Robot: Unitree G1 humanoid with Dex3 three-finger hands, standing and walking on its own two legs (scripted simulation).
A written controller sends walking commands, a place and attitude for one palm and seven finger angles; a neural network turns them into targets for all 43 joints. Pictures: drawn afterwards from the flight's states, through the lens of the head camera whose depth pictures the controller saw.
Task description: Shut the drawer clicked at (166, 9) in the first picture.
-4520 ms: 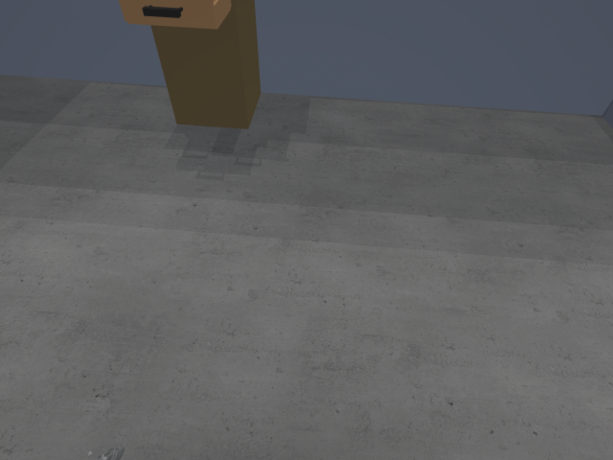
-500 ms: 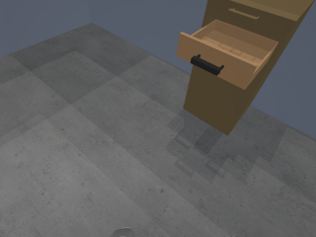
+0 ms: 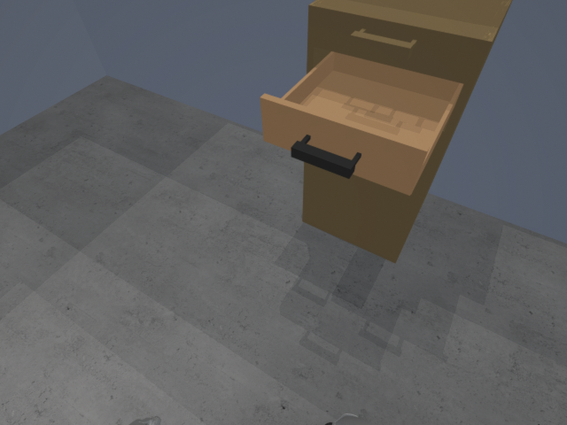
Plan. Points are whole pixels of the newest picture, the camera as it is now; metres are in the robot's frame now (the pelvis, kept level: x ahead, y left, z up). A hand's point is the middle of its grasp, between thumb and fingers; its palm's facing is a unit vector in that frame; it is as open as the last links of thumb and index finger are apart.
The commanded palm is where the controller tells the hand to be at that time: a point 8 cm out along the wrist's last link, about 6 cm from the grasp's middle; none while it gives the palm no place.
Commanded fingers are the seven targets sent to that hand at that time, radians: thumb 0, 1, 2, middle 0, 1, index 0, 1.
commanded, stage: turn to face it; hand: left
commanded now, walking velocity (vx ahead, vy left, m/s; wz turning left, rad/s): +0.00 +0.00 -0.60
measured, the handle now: (327, 153) +0.66 -0.07 -0.03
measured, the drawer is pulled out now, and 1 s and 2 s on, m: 0.28 0.28 0.28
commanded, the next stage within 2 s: take the last steps up to it in 0.66 s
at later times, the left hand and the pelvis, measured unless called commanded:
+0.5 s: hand out of the picture +0.14 +0.21 -0.16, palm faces -0.12 -0.97 -0.23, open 7.4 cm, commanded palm none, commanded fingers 0.00 0.90 0.90 -0.20 -0.30 -0.20 -0.30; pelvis +0.04 +0.02 +0.01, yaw -13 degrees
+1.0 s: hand (211, 409) +0.17 +0.13 -0.14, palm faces -0.37 -0.90 -0.24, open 7.4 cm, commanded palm none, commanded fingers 0.00 0.90 0.90 -0.20 -0.30 -0.20 -0.30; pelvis +0.03 -0.01 +0.01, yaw -23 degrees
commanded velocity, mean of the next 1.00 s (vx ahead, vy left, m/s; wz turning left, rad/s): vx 0.08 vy -0.01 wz -0.33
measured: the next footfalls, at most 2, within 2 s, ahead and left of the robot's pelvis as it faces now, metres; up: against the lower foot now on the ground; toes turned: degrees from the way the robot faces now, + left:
left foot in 0.50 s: +0.10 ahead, +0.13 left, +0.00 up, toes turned -11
right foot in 0.90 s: -0.01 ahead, -0.10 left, +0.00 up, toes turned -28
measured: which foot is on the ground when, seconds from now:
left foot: down 0.00-0.02, up 0.04-0.48, down 0.50-0.90, up 0.92-1.00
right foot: down 0.00-0.50, up 0.52-0.88, down 0.90-1.00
